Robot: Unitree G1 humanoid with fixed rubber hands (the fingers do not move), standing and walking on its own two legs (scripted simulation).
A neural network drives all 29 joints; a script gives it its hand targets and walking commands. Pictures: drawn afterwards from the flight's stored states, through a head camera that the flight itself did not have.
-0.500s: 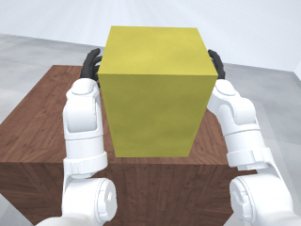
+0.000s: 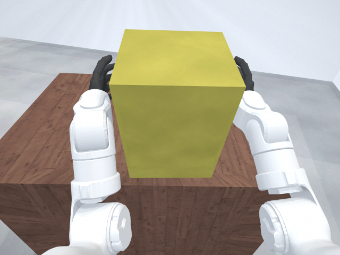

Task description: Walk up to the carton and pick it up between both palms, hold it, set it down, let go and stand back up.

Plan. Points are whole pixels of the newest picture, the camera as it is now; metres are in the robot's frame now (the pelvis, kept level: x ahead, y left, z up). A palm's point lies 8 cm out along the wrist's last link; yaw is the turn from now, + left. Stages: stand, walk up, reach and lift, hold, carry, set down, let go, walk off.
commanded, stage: hold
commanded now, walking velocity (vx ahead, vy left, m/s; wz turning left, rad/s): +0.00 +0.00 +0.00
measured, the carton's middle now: (172, 110) +0.37 +0.01 +0.20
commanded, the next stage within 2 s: none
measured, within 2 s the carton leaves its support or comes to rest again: neither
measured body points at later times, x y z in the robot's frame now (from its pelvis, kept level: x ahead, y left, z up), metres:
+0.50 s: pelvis +0.00 +0.00 +0.00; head -0.06 +0.03 +0.45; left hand +0.37 +0.16 +0.26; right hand +0.37 -0.14 +0.26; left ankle +0.03 +0.10 -0.75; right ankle +0.01 -0.08 -0.75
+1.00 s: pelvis +0.00 +0.00 +0.00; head -0.05 +0.03 +0.45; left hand +0.37 +0.16 +0.26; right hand +0.38 -0.14 +0.25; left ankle +0.03 +0.10 -0.75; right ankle +0.01 -0.08 -0.75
